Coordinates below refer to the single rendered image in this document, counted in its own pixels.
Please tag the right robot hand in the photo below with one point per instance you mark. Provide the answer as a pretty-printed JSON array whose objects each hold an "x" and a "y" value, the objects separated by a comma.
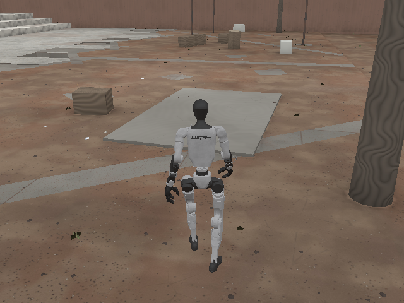
[{"x": 227, "y": 174}]

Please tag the robot right shin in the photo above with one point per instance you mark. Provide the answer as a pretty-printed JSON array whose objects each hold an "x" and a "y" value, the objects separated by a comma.
[{"x": 216, "y": 238}]

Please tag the left robot hand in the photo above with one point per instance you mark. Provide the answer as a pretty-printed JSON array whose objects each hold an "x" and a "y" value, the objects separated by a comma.
[{"x": 168, "y": 194}]

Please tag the robot left thigh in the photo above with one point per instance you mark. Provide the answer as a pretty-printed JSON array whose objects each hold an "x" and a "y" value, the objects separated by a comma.
[{"x": 187, "y": 185}]

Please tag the left robot forearm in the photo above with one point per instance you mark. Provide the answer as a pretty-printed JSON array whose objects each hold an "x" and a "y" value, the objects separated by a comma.
[{"x": 172, "y": 173}]

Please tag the robot left upper arm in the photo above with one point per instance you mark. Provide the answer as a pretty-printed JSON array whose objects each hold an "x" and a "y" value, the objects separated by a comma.
[{"x": 179, "y": 143}]

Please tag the right robot forearm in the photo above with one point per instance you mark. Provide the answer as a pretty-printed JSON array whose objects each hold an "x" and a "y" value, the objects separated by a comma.
[{"x": 228, "y": 162}]

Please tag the robot right upper arm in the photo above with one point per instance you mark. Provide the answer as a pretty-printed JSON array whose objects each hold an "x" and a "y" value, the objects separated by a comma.
[{"x": 223, "y": 140}]

